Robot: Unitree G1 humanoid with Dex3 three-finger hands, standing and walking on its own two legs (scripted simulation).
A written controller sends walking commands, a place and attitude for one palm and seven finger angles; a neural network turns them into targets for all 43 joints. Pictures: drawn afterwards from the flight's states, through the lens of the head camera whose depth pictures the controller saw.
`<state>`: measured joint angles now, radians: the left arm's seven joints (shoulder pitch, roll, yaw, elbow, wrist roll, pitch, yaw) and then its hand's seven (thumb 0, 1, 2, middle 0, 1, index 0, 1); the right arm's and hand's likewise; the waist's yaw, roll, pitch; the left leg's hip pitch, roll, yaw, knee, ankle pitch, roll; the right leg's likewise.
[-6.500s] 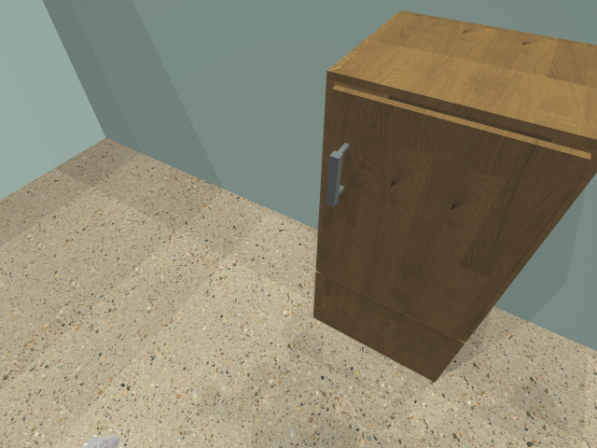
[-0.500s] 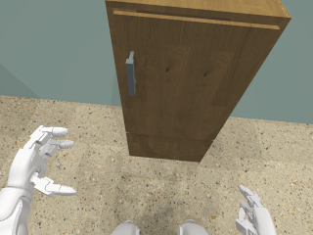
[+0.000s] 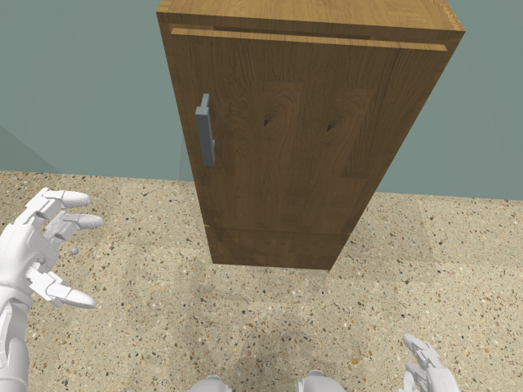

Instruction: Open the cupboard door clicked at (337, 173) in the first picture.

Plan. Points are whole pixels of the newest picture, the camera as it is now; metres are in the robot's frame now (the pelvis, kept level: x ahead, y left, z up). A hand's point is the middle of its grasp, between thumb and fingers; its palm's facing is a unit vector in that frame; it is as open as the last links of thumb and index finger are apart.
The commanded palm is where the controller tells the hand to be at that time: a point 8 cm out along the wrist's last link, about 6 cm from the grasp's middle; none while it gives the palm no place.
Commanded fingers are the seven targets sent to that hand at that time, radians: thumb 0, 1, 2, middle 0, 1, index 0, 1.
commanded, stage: raise the hand with hooked fingers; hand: left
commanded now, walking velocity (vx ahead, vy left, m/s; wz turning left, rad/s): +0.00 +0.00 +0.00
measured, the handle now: (207, 131) +0.56 +0.13 +0.04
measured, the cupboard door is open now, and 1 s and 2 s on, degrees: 0 0 0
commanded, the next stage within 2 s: move the hooked fingers beside the handle in 0.34 s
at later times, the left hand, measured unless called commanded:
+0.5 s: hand (79, 261) +0.28 +0.26 +0.06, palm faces +0.01 -1.00 -0.04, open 14.0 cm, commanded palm +0.26 +0.31 +0.06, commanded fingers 0.00 -0.50 0.30 -0.30 -1.20 -0.30 -1.20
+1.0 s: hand (112, 215) +0.35 +0.24 +0.06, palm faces -0.02 -1.00 -0.02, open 14.0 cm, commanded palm +0.33 +0.29 +0.05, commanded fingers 0.00 -0.50 0.30 -0.30 -1.20 -0.30 -1.20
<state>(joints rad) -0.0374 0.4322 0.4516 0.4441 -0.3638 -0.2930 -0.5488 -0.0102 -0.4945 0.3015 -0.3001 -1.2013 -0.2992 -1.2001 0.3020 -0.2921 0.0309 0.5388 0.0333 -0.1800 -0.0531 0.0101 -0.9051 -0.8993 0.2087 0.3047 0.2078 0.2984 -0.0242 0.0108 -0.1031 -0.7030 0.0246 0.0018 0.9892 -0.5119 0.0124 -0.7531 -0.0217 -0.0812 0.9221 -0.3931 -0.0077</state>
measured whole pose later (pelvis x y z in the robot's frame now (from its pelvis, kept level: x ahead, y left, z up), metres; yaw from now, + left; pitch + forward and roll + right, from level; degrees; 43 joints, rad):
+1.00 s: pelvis -0.01 -0.01 +0.00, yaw -1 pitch +15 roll -1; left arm -0.32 0.44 0.43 0.70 -0.28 -0.34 -0.49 -0.01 -0.50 0.30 -0.30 -1.20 -0.30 -1.20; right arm 0.33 -0.28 0.03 0.57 0.03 -0.12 -0.06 0.01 -0.91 -0.90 0.21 0.30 0.21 0.30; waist -0.05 0.00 -0.10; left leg -0.76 0.03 0.01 1.00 -0.50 0.00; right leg -0.83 -0.02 -0.07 0.95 -0.38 -0.02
